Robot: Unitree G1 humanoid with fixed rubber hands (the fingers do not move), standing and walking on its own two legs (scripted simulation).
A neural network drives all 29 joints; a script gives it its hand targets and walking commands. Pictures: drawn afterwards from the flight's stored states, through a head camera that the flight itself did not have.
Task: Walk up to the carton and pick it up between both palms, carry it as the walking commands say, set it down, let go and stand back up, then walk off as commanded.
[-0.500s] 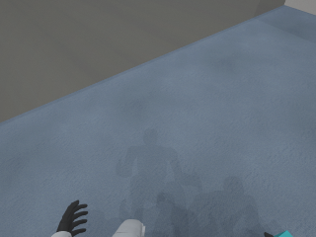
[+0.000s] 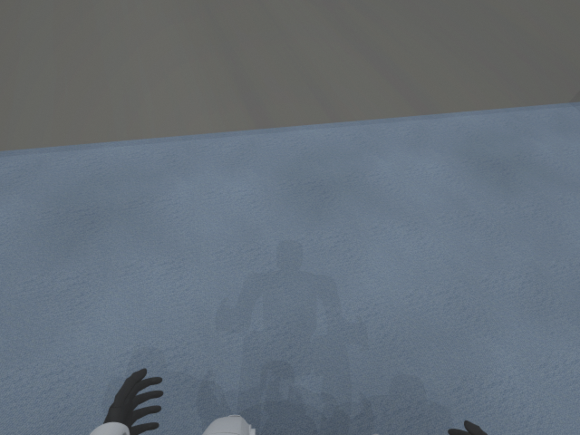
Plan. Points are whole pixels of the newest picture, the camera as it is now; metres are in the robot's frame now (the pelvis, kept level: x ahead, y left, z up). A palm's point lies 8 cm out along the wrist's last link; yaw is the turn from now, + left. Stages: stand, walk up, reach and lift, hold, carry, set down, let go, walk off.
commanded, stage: walk off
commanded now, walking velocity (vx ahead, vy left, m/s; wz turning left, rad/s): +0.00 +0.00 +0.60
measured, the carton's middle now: out of the picture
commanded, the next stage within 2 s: none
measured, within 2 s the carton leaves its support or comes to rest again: neither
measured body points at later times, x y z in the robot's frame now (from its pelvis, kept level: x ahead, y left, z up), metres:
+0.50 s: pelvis -0.04 -0.03 +0.03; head +0.01 -0.03 +0.48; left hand -0.01 +0.27 -0.08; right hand +0.11 -0.26 -0.09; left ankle +0.02 +0.11 -0.67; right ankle -0.03 -0.07 -0.71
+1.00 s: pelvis -0.04 -0.02 +0.03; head -0.02 -0.04 +0.48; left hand -0.07 +0.26 -0.07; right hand +0.17 -0.20 -0.09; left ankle -0.11 +0.12 -0.61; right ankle -0.03 -0.07 -0.71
